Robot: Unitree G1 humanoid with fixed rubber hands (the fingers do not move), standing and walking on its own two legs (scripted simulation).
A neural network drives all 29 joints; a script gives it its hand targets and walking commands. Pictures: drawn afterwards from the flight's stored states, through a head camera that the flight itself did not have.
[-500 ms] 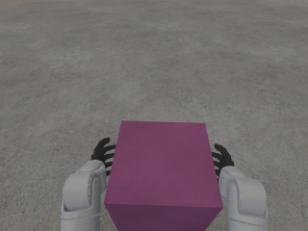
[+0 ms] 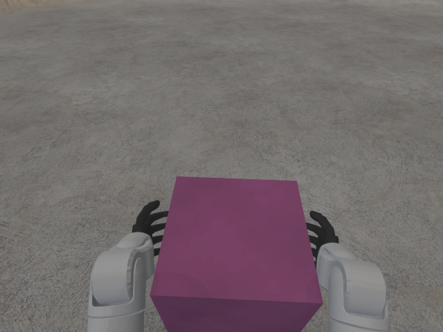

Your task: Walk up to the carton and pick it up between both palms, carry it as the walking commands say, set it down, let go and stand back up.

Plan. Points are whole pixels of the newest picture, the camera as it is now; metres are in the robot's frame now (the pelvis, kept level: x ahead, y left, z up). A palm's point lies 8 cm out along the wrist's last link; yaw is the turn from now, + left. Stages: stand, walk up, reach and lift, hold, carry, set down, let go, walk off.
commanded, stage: carry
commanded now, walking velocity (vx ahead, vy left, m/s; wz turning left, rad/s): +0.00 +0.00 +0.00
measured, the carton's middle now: (232, 266) +0.26 -0.01 +0.03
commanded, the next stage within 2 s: hold in 1.46 s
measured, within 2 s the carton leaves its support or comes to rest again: neither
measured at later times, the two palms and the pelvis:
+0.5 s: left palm (152, 235) +0.28 +0.13 +0.10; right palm (330, 247) +0.26 -0.17 +0.09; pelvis +0.01 -0.01 +0.00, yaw +0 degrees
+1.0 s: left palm (161, 244) +0.28 +0.12 +0.07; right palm (330, 254) +0.27 -0.18 +0.06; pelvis +0.01 -0.02 +0.00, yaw +0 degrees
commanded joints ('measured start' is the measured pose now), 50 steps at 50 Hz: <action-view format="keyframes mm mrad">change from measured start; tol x16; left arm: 1 -490 -907 -681 -106 -383 1 -249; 50 -424 -849 -632 9 -283 -250 -238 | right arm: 1 -626 864 702 -186 445 -43 279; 30 -631 871 690 -165 418 -80 273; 31 -565 816 562 54 302 -118 277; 42 -658 844 708 -215 394 -207 272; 43 -582 796 565 41 278 -241 272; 50 -572 808 677 -108 335 -292 263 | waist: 1 1 -40 -270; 50 16 -44 -298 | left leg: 1 -20 176 -148 -87 386 -34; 50 13 147 -119 -46 229 -16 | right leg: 1 224 -106 172 -47 116 9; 50 245 -107 208 -69 287 -44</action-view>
